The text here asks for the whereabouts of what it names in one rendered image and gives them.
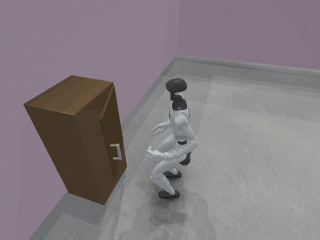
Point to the robot head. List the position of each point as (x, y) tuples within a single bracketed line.
[(177, 85)]

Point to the handle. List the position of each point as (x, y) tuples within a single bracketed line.
[(118, 151)]

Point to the left robot shin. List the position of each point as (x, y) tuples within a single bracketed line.
[(163, 183)]

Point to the left robot forearm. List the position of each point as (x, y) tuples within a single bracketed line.
[(184, 149)]

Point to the left robot hand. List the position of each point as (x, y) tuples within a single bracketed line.
[(155, 156)]

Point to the cupboard door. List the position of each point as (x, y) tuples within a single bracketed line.
[(111, 130)]

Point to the right robot forearm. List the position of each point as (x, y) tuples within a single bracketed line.
[(168, 124)]

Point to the left robot upper arm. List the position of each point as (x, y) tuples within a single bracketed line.
[(182, 123)]

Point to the right robot hand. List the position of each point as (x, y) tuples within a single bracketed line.
[(162, 127)]

